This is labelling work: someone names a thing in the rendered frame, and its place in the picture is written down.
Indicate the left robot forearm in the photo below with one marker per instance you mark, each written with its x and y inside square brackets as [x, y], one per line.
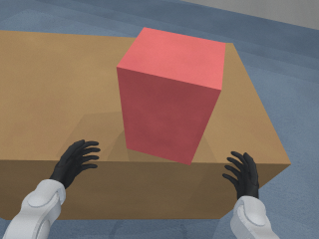
[39, 210]

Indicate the left robot hand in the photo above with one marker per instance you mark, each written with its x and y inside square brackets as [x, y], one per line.
[70, 164]

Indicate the right robot forearm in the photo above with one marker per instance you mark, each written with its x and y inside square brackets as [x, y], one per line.
[249, 220]

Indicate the right robot hand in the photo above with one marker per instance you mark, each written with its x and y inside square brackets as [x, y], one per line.
[247, 183]

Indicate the pedestal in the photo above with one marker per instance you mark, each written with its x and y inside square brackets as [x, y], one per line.
[57, 89]

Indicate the carton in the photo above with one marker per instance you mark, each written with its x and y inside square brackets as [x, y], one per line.
[169, 84]

